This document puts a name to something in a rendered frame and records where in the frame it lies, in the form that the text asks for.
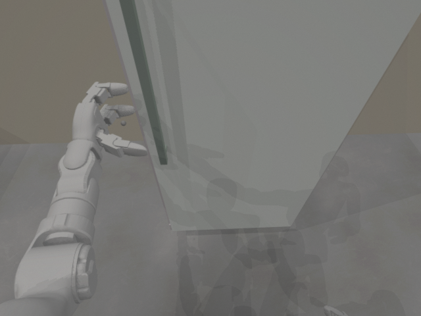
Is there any left robot forearm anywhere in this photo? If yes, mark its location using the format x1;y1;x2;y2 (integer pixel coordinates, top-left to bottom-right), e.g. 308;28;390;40
14;140;103;299

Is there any fridge door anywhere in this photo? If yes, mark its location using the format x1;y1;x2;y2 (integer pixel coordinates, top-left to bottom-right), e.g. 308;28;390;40
106;0;421;231

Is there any left robot upper arm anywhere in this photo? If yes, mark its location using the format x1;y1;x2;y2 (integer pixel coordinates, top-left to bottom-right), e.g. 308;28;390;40
0;242;97;316

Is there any handle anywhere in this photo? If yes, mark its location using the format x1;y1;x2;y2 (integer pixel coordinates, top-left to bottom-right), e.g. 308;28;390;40
119;0;168;165

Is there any robot left hand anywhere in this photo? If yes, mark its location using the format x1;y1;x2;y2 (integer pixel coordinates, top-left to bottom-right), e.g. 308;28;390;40
72;82;148;158

